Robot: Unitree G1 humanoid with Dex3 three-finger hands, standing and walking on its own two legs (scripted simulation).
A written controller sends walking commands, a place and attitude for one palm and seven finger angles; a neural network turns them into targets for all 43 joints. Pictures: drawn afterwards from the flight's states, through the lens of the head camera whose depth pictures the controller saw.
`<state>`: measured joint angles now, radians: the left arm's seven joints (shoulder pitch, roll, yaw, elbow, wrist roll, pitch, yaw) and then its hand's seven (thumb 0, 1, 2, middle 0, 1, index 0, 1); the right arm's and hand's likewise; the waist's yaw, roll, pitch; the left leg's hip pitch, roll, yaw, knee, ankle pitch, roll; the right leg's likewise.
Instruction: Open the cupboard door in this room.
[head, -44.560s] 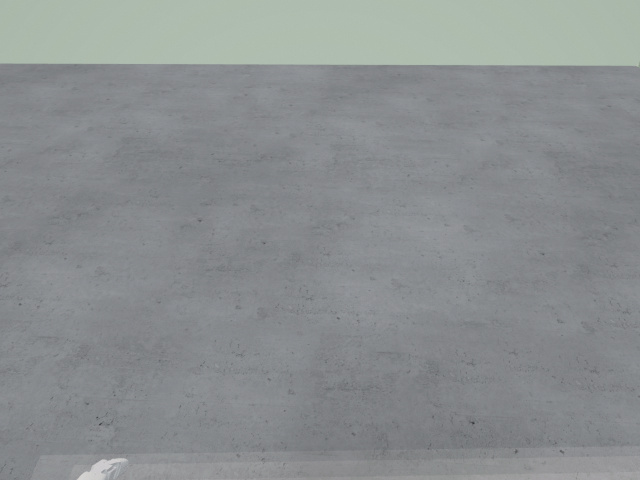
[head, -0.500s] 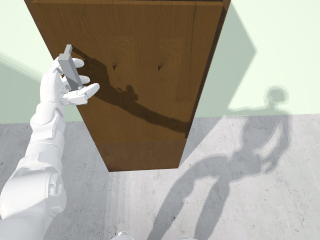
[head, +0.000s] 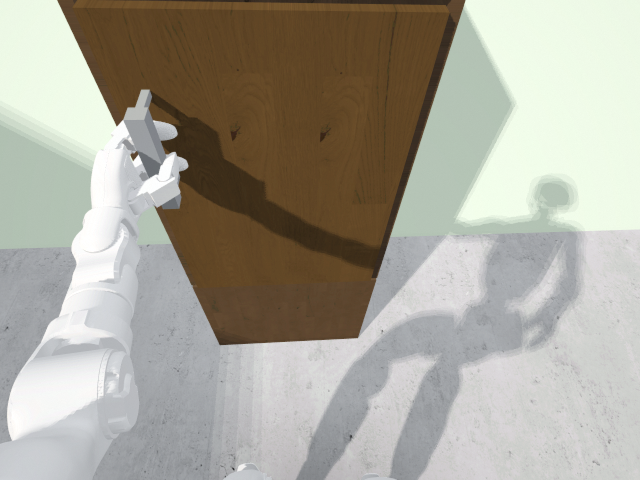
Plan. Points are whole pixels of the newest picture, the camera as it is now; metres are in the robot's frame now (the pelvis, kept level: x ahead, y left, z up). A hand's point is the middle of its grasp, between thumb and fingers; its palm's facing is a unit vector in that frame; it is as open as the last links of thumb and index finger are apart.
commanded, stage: pull the door open along its arc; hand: left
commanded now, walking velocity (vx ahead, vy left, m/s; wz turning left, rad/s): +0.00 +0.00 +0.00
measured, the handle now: (159, 152) +0.52 +0.20 +0.11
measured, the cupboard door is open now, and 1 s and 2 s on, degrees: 0 42 41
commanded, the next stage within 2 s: open thumb and fingers to let go in 0.84 s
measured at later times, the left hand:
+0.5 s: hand (203, 265) +0.33 +0.12 +0.11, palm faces +0.35 -0.93 +0.10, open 6.2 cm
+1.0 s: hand (275, 338) +0.25 +0.04 +0.11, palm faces +0.35 -0.94 -0.01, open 6.2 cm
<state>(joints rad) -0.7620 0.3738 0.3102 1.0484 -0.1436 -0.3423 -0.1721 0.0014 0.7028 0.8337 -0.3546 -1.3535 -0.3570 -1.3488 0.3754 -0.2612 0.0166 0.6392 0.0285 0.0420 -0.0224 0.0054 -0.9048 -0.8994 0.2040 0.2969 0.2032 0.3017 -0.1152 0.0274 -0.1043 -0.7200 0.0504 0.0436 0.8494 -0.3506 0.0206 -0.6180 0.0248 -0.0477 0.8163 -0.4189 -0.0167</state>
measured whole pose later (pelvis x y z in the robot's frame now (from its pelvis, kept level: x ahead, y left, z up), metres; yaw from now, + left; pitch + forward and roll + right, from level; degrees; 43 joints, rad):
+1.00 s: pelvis +0.02 -0.05 +0.01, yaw +4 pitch +0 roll +0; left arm 0.34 -0.03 -0.30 -0.23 0.01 0.01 0.49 0.00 0.64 0.75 -0.35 -1.33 -0.37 -1.33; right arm 0.17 -0.21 0.03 0.55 -0.04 0.09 0.02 0.01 -0.90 -0.90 0.20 0.30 0.20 0.30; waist -0.01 0.07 -0.08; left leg -0.41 0.04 -0.03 0.75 -0.35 -0.02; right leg -0.29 0.03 -0.12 0.74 -0.46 -0.08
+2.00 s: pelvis +0.00 -0.02 +0.01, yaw +4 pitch +1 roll +0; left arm 0.29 0.04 -0.30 -0.20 0.01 -0.08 0.20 -0.01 -0.50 0.31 -0.27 -0.48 -0.22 -0.48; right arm 0.21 -0.20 0.03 0.48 0.00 0.04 0.02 0.01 -0.90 -0.90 0.20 0.30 0.20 0.30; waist 0.01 0.05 -0.06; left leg -0.47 0.01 -0.01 0.79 -0.34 0.00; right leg -0.36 -0.01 -0.09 0.79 -0.45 -0.04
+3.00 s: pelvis +0.01 -0.02 -0.01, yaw +3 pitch +5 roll -1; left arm 0.75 0.17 -0.03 -0.47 -0.20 -0.24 -0.15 -0.01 -0.50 0.30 -0.16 -0.31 -0.16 -0.30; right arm 0.29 -0.22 0.00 0.40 0.04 -0.06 -0.04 0.01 -0.90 -0.90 0.20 0.30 0.20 0.30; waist 0.02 0.06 -0.12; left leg -0.61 0.03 -0.01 0.92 -0.41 -0.01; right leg -0.50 0.01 -0.09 0.91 -0.51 -0.04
